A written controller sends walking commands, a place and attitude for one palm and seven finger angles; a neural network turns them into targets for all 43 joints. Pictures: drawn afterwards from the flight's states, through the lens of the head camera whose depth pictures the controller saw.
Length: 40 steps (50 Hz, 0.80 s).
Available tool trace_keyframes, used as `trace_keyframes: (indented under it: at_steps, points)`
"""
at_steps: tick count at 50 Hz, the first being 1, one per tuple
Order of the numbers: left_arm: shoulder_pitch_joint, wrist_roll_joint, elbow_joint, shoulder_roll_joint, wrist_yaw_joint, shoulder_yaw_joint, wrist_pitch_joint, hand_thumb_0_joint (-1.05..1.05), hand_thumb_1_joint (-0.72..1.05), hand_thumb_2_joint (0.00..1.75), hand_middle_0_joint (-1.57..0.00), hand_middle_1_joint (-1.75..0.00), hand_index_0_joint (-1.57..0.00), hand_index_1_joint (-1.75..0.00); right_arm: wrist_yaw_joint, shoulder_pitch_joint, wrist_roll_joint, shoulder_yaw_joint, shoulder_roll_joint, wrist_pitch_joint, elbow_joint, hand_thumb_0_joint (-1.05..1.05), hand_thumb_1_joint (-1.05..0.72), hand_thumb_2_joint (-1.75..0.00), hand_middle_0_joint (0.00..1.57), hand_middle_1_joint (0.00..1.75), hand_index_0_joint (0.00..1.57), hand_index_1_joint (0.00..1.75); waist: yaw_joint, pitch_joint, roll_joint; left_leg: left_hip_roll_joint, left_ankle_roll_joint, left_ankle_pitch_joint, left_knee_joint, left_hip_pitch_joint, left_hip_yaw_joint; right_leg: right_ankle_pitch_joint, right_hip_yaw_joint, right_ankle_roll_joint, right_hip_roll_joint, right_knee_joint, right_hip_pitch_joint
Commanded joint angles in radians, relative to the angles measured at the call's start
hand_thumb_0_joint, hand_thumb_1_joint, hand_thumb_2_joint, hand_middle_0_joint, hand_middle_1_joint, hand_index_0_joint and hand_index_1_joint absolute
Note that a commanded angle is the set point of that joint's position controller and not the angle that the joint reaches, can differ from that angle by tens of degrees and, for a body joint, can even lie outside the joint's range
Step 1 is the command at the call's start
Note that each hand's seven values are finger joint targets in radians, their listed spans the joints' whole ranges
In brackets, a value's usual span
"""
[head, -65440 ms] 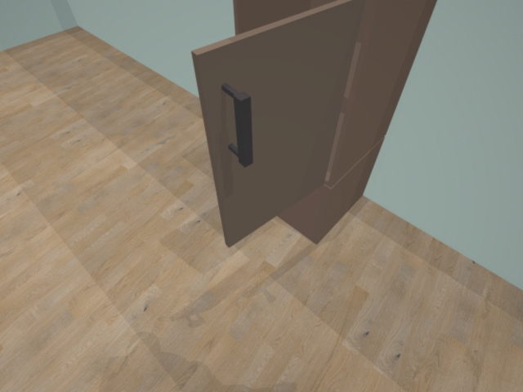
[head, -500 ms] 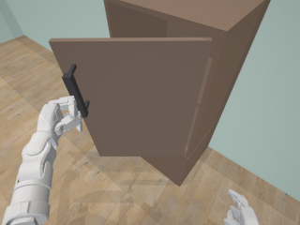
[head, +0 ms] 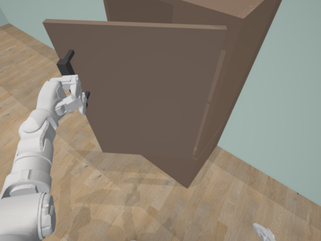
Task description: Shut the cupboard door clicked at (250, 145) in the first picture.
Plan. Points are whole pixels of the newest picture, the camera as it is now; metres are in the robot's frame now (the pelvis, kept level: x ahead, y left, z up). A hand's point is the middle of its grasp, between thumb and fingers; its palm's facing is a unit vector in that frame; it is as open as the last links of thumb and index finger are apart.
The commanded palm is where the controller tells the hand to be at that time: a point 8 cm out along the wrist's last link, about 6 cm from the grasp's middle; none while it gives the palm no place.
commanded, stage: push the door shut along its arc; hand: left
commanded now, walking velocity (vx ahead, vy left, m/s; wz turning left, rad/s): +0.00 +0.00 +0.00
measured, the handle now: (77, 81) +0.49 +0.24 +0.12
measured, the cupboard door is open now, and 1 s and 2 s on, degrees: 34 22 15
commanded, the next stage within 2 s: pull the fist back off the door in 1.20 s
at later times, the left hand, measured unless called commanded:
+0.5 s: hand (100, 82) +0.48 +0.18 +0.13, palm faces -0.25 -0.97 +0.00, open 3.1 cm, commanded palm +0.48 +0.22 +0.13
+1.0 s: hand (120, 71) +0.52 +0.13 +0.13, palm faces -0.36 -0.93 +0.00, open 3.1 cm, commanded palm +0.53 +0.18 +0.13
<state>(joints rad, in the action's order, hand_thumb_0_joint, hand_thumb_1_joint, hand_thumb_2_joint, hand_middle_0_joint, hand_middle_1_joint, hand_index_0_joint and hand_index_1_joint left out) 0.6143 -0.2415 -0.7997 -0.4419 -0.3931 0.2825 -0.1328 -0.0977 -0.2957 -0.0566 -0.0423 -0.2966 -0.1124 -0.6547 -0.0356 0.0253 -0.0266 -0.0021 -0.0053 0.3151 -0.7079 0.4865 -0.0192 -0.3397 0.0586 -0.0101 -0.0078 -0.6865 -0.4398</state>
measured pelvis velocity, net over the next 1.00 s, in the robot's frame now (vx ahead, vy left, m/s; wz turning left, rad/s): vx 0.01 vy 0.00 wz -0.04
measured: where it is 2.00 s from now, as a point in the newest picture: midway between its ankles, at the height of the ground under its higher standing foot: outside the picture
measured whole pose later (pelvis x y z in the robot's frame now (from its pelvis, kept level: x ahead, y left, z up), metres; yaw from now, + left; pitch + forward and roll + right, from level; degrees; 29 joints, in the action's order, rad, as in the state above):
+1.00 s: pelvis +0.01 +0.00 -0.02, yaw -3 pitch +15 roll -2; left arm 1.05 -0.16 -1.22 -0.55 -0.53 0.28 -0.18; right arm -0.06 -0.39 -0.02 -0.03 -0.31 -0.05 -0.68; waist -0.17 0.07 -0.04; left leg -0.03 -0.01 0.38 -0.83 0.71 0.01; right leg -0.38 0.03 -0.01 0.02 -0.78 -0.66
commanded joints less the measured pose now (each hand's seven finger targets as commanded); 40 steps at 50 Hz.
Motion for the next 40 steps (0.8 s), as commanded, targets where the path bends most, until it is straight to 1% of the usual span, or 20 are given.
trace_keyframes:
  at_steps: [1, 2, 5, 7, 8, 14, 16, 17, 18, 21, 24, 25, 26, 28, 30, 32, 34, 37, 38, 40]
  points:
    - [0.595, -0.01, 0.118, -0.203, -0.043, -0.016, -0.081, 0.0, 0.9, 0.9, -1.3, -1.5, -1.3, -1.5, -0.009, -0.008, -0.005, 0.051, -0.151, -0.044, 0.101, 0.0, -0.9, -0.9, 0.2, 0.3, 0.2, 0.3, -0.081, 0.288, -0.025, 0.012, -0.029, -0.097, 0.069, -0.181, -0.022, 0.15, -0.043, -0.012, 0.013, 0.102, -0.02]
    - [0.623, -0.009, 0.096, -0.198, -0.05, -0.026, -0.086, 0.0, 0.9, 0.9, -1.3, -1.5, -1.3, -1.5, -0.009, -0.011, -0.004, 0.049, -0.151, -0.044, 0.098, 0.0, -0.9, -0.9, 0.2, 0.3, 0.2, 0.3, -0.084, 0.281, -0.054, 0.013, -0.026, -0.085, 0.067, -0.183, -0.025, 0.134, -0.041, -0.014, 0.014, 0.098, -0.044]
    - [0.665, -0.007, 0.061, -0.171, -0.064, -0.054, -0.101, 0.0, 0.9, 0.9, -1.3, -1.5, -1.3, -1.5, -0.006, -0.028, -0.001, 0.053, -0.157, -0.046, 0.091, 0.0, -0.9, -0.9, 0.2, 0.3, 0.2, 0.3, -0.095, 0.324, -0.051, 0.01, -0.025, -0.1, 0.054, -0.206, -0.036, 0.14, -0.032, -0.015, 0.017, 0.082, -0.07]
    - [0.708, -0.005, 0.002, -0.156, -0.072, -0.075, -0.103, 0.0, 0.9, 0.9, -1.3, -1.5, -1.3, -1.5, -0.006, -0.041, 0.0, 0.052, -0.161, -0.046, 0.076, 0.0, -0.9, -0.9, 0.2, 0.3, 0.2, 0.3, -0.113, 0.298, -0.046, 0.006, -0.023, -0.068, 0.052, -0.187, -0.042, 0.104, -0.026, -0.015, 0.019, 0.079, -0.116]
    - [0.739, -0.005, -0.01, -0.193, -0.07, -0.049, -0.113, 0.0, 0.9, 0.9, -1.3, -1.5, -1.3, -1.5, -0.009, -0.056, 0.004, 0.055, -0.169, -0.045, 0.065, 0.0, -0.9, -0.9, 0.2, 0.3, 0.2, 0.3, -0.122, 0.301, 0.0, 0.005, -0.029, -0.07, 0.045, -0.173, -0.045, 0.104, -0.028, -0.013, 0.018, 0.08, -0.108]
    - [0.847, 0.01, -0.026, -0.175, -0.082, -0.079, -0.135, 0.0, 0.9, 0.9, -1.3, -1.5, -1.3, -1.5, 0.001, -0.084, 0.009, 0.059, -0.173, -0.051, 0.05, 0.0, -0.9, -0.9, 0.2, 0.3, 0.2, 0.3, -0.137, 0.391, -0.093, -0.003, -0.019, -0.132, 0.022, -0.236, -0.066, 0.13, -0.018, -0.017, 0.021, 0.04, -0.177]
    - [0.836, 0.014, -0.062, -0.177, -0.082, -0.071, -0.132, 0.0, 0.9, 0.9, -1.3, -1.5, -1.3, -1.5, 0.005, -0.096, 0.011, 0.061, -0.175, -0.051, 0.046, 0.0, -0.9, -0.9, 0.2, 0.3, 0.2, 0.3, -0.133, 0.392, -0.097, -0.006, -0.016, -0.133, 0.017, -0.235, -0.069, 0.125, -0.016, -0.018, 0.023, 0.036, -0.193]
    - [0.856, 0.015, -0.077, -0.188, -0.083, -0.063, -0.128, 0.0, 0.9, 0.9, -1.3, -1.5, -1.3, -1.5, 0.006, -0.108, 0.014, 0.061, -0.179, -0.05, 0.038, 0.0, -0.9, -0.9, 0.2, 0.3, 0.2, 0.3, -0.142, 0.397, -0.067, -0.007, -0.017, -0.141, 0.014, -0.227, -0.072, 0.133, -0.012, -0.017, 0.025, 0.032, -0.193]
    - [0.855, 0.016, -0.094, -0.232, -0.081, -0.027, -0.13, 0.0, 0.9, 0.9, -1.3, -1.5, -1.3, -1.5, 0.003, -0.119, 0.015, 0.064, -0.184, -0.047, 0.034, 0.0, -0.9, -0.9, 0.2, 0.3, 0.2, 0.3, -0.137, 0.41, -0.043, -0.007, -0.021, -0.163, 0.006, -0.216, -0.07, 0.149, -0.012, -0.018, 0.027, 0.028, -0.179]
    - [0.9, 0.025, -0.129, -0.233, -0.09, -0.038, -0.128, 0.0, 0.9, 0.9, -1.3, -1.5, -1.3, -1.5, 0.008, -0.125, 0.015, 0.062, -0.184, -0.043, 0.033, 0.0, -0.9, -0.9, 0.2, 0.3, 0.2, 0.3, -0.151, 0.392, -0.058, -0.008, -0.019, -0.139, 0.002, -0.186, -0.066, 0.135, -0.016, -0.014, 0.027, 0.026, -0.2]
    - [0.917, 0.035, -0.114, -0.283, -0.093, 0.0, -0.143, 0.0, 0.9, 0.9, -1.3, -1.5, -1.3, -1.5, 0.011, -0.142, 0.02, 0.065, -0.187, -0.041, 0.035, 0.0, -0.9, -0.9, 0.2, 0.3, 0.2, 0.3, -0.138, 0.452, -0.092, -0.01, -0.016, -0.208, -0.013, -0.215, -0.073, 0.178, -0.014, -0.02, 0.03, 0.006, -0.19]
    - [0.911, 0.034, -0.107, -0.261, -0.098, -0.009, -0.144, 0.0, 0.9, 0.9, -1.3, -1.5, -1.3, -1.5, 0.014, -0.142, 0.021, 0.066, -0.182, -0.039, 0.04, 0.0, -0.9, -0.9, 0.2, 0.3, 0.2, 0.3, -0.136, 0.475, -0.122, -0.01, -0.013, -0.237, -0.019, -0.243, -0.072, 0.194, -0.014, -0.021, 0.03, 0.003, -0.196]
    - [0.912, 0.035, -0.115, -0.243, -0.101, -0.024, -0.143, 0.0, 0.9, 0.9, -1.3, -1.5, -1.3, -1.5, 0.016, -0.146, 0.023, 0.066, -0.181, -0.037, 0.04, 0.0, -0.9, -0.9, 0.2, 0.3, 0.2, 0.3, -0.141, 0.469, -0.118, -0.014, -0.01, -0.239, -0.02, -0.248, -0.076, 0.188, -0.009, -0.02, 0.031, 0.002, -0.211]
    - [0.919, 0.029, -0.134, -0.259, -0.1, -0.008, -0.144, 0.0, 0.9, 0.9, -1.3, -1.5, -1.3, -1.5, 0.017, -0.16, 0.025, 0.066, -0.183, -0.035, 0.034, 0.0, -0.9, -0.9, 0.2, 0.3, 0.2, 0.3, -0.146, 0.457, -0.093, -0.012, -0.016, -0.249, -0.026, -0.232, -0.073, 0.193, -0.006, -0.019, 0.035, 0.003, -0.21]
    - [0.911, 0.038, -0.177, -0.315, -0.1, 0.036, -0.133, 0.0, 0.9, 0.9, -1.3, -1.5, -1.3, -1.5, 0.018, -0.168, 0.024, 0.067, -0.191, -0.024, 0.037, 0.0, -0.9, -0.9, 0.2, 0.3, 0.2, 0.3, -0.145, 0.444, -0.049, -0.014, -0.018, -0.223, -0.027, -0.184, -0.068, 0.197, -0.011, -0.016, 0.037, 0.001, -0.193]
    - [0.933, 0.045, -0.197, -0.309, -0.1, 0.03, -0.126, 0.0, 0.9, 0.9, -1.3, -1.5, -1.3, -1.5, 0.019, -0.176, 0.025, 0.068, -0.188, -0.018, 0.038, 0.0, -0.9, -0.9, 0.2, 0.3, 0.2, 0.3, -0.151, 0.428, -0.049, -0.012, -0.02, -0.218, -0.028, -0.16, -0.061, 0.204, -0.013, -0.014, 0.037, 0.001, -0.192]
    - [0.934, 0.054, -0.18, -0.337, -0.097, 0.052, -0.132, 0.0, 0.9, 0.9, -1.3, -1.5, -1.3, -1.5, 0.022, -0.178, 0.029, 0.068, -0.189, -0.015, 0.048, 0.0, -0.9, -0.9, 0.2, 0.3, 0.2, 0.3, -0.141, 0.475, -0.081, -0.011, -0.018, -0.262, -0.04, -0.182, -0.059, 0.234, -0.016, -0.014, 0.037, -0.011, -0.183]
    - [0.918, 0.069, -0.207, -0.378, -0.094, 0.082, -0.13, 0.0, 0.9, 0.9, -1.3, -1.5, -1.3, -1.5, 0.026, -0.191, 0.031, 0.071, -0.189, -0.001, 0.054, 0.0, -0.9, -0.9, 0.2, 0.3, 0.2, 0.3, -0.14, 0.485, -0.06, -0.01, -0.022, -0.269, -0.053, -0.144, -0.044, 0.27, -0.025, -0.01, 0.038, -0.015, -0.154]
    - [0.902, 0.068, -0.218, -0.414, -0.094, 0.116, -0.135, 0.0, 0.9, 0.9, -1.3, -1.5, -1.3, -1.5, 0.024, -0.203, 0.033, 0.071, -0.191, 0.002, 0.055, 0.0, -0.9, -0.9, 0.2, 0.3, 0.2, 0.3, -0.13, 0.498, -0.049, -0.007, -0.025, -0.301, -0.06, -0.138, -0.041, 0.301, -0.024, -0.012, 0.04, -0.023, -0.129]
    - [0.885, 0.077, -0.196, -0.4, -0.107, 0.101, -0.135, 0.0, 0.9, 0.9, -1.3, -1.5, -1.3, -1.5, 0.028, -0.199, 0.033, 0.075, -0.188, 0.012, 0.068, 0.0, -0.9, -0.9, 0.2, 0.3, 0.2, 0.3, -0.124, 0.53, -0.074, -0.008, -0.021, -0.345, -0.066, -0.153, -0.036, 0.349, -0.027, -0.01, 0.04, -0.03, -0.114]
